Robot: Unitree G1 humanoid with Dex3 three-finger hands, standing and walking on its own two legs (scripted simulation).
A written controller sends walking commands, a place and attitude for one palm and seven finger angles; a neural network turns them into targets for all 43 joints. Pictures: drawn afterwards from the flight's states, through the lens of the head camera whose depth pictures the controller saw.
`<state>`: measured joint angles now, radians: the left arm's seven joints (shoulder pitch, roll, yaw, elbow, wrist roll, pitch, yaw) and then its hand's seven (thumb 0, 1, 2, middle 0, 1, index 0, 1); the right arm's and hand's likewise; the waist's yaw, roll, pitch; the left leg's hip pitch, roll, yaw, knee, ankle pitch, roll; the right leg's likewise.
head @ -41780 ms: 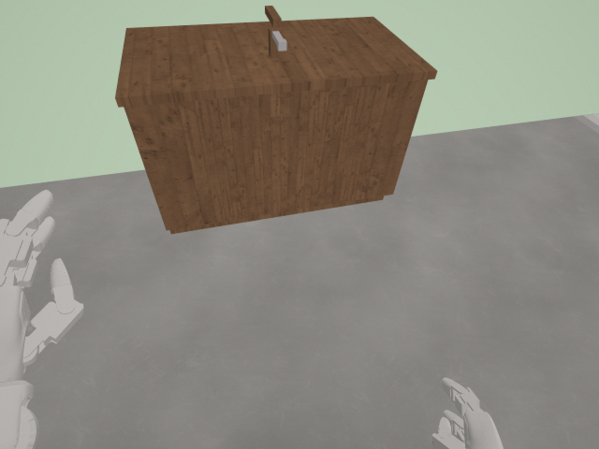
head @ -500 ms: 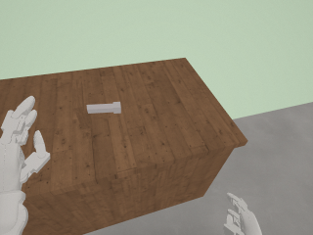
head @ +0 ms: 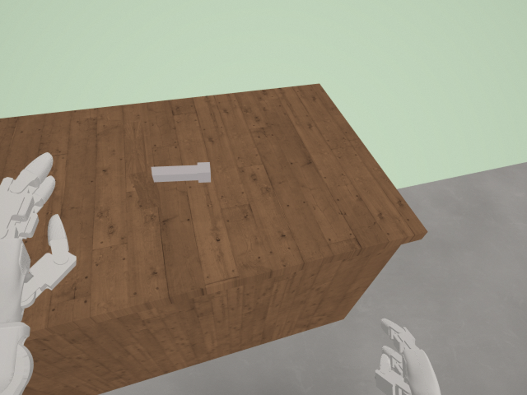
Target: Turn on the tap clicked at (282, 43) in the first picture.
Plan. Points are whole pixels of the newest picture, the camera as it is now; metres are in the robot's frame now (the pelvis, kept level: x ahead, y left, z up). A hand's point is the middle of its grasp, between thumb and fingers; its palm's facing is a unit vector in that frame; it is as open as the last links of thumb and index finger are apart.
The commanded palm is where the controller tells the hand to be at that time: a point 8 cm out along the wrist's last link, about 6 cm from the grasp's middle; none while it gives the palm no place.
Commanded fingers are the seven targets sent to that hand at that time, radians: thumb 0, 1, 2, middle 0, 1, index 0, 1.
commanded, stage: come to a stop and stand still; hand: left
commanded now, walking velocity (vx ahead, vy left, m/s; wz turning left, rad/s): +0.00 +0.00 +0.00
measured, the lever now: (204, 172) +0.49 +0.17 +0.01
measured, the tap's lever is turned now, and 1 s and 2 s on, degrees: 80 80 80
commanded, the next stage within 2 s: look again from close up in 0.02 s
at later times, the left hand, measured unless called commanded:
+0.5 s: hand (83, 257) +0.22 +0.23 +0.15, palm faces +0.35 -0.86 -0.37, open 7.4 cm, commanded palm +0.16 +0.27 +0.17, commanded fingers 0.00 0.90 0.90 -0.20 -0.30 -0.20 -0.30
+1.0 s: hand (135, 237) +0.25 +0.18 +0.16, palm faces +0.33 -0.87 -0.37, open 7.4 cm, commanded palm +0.18 +0.22 +0.17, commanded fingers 0.00 0.90 0.90 -0.20 -0.30 -0.20 -0.30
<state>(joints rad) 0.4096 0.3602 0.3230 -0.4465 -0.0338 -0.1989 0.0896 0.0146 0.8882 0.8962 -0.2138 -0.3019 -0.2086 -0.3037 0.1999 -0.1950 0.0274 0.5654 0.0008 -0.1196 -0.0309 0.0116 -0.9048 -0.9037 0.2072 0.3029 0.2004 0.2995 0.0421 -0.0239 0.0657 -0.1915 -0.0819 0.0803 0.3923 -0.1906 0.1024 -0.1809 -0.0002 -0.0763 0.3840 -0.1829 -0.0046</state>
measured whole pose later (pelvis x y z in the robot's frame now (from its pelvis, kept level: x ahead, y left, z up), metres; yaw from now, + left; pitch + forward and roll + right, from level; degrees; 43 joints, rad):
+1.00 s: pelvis +0.02 -0.06 +0.00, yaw +0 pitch +0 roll -1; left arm 0.43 0.39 0.34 -0.48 -0.07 -0.16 0.09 0.01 0.89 0.90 -0.21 -0.30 -0.21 -0.30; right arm 0.20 -0.18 0.02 0.56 0.00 -0.08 -0.03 0.01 -0.90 -0.90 0.21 0.30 0.20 0.30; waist 0.01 -0.03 0.03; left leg -0.22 -0.02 0.05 0.46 -0.25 0.04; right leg -0.18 0.07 -0.10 0.40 -0.23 -0.08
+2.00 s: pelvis +0.04 -0.19 -0.02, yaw +1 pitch -1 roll -3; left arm 0.46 0.41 0.40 -0.57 -0.03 -0.21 0.09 0.01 0.89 0.90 -0.22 -0.30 -0.21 -0.30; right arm 0.23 -0.20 0.00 0.60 0.02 -0.11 -0.01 0.01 -0.91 -0.90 0.21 0.30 0.20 0.30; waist -0.01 0.03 0.08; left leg -0.38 0.04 -0.08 0.79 -0.39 0.00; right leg -0.31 -0.03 -0.05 0.61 -0.28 0.05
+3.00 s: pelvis +0.05 -0.17 -0.01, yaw -2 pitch -1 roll -1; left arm 0.36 0.36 0.39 -0.47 -0.02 -0.29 0.09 0.01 0.89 0.90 -0.21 -0.30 -0.21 -0.30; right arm 0.24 -0.19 0.00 0.63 0.01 -0.18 0.01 0.01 -0.91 -0.90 0.21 0.30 0.20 0.30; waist 0.04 -0.03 0.06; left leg -0.23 0.00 0.04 0.53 -0.29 0.04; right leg -0.23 -0.05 0.01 0.44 -0.19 0.06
